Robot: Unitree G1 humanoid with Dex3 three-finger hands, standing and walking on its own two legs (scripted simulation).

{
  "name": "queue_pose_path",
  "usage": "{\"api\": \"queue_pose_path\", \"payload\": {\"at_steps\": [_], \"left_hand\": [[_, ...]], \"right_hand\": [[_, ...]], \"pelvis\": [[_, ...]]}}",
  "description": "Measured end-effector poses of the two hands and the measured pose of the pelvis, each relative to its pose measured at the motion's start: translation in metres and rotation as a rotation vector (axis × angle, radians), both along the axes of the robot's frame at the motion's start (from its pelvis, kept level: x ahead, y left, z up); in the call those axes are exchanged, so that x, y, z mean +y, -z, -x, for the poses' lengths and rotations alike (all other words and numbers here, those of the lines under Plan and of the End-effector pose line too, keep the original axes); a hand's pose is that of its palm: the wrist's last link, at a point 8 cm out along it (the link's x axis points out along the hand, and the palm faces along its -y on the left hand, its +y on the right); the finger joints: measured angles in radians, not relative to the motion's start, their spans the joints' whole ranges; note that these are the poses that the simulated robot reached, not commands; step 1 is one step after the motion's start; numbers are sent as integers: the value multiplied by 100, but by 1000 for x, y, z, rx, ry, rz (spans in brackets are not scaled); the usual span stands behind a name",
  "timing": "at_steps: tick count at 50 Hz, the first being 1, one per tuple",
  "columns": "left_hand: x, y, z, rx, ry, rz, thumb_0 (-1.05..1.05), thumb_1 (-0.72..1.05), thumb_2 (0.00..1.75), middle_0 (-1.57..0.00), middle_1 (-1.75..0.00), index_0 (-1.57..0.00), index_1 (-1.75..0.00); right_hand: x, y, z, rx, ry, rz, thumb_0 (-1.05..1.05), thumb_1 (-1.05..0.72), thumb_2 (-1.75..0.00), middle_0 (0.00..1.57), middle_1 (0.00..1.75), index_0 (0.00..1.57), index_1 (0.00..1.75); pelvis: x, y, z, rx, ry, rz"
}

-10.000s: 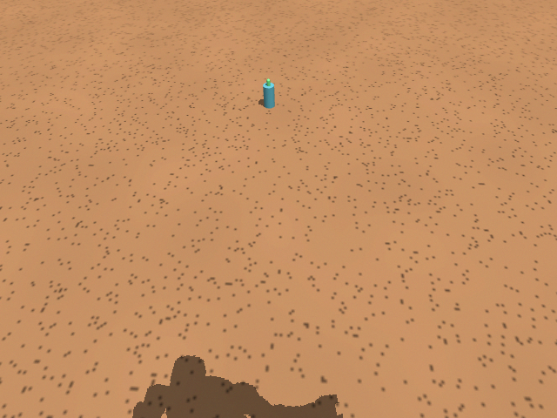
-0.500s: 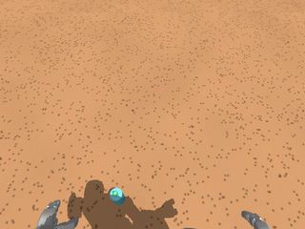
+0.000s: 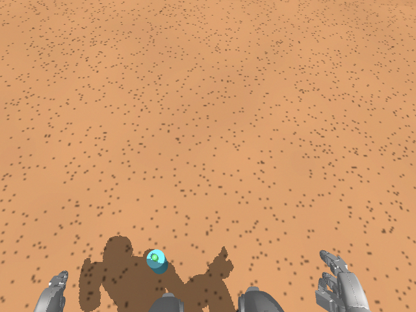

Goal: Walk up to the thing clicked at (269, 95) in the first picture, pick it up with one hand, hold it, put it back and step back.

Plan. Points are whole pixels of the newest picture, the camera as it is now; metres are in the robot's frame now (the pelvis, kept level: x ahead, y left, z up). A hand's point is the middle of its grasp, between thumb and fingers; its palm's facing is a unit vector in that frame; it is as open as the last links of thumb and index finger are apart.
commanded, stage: go down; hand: left
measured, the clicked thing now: (157, 261) +0.33 +0.19 -0.62
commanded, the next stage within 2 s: none
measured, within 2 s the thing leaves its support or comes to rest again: neither
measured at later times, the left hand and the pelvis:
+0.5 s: hand out of the picture +0.14 +0.29 -0.17, palm faces +0.13 -0.95 -0.29, open 17.1 cm; pelvis -0.02 -0.01 -0.07, yaw +0 degrees
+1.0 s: hand (68, 289) +0.21 +0.35 -0.25, palm faces +0.16 -0.97 -0.19, open 17.6 cm; pelvis -0.07 -0.01 -0.20, yaw +0 degrees
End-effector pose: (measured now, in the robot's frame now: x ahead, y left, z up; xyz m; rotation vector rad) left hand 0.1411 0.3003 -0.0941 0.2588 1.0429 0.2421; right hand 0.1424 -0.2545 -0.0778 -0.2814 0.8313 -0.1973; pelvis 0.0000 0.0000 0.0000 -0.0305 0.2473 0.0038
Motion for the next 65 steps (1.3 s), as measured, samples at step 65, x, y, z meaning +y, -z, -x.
{"api": "queue_pose_path", "payload": {"at_steps": [65], "left_hand": [[107,170,-66,-635,117,109,-1,-58,6,-3,-6,-5,-5]], "right_hand": [[-28,257,52,145,-156,130,1,-88,-89,20,30,20,30]], "pelvis": [[-10,243,80,328,9,37]]}}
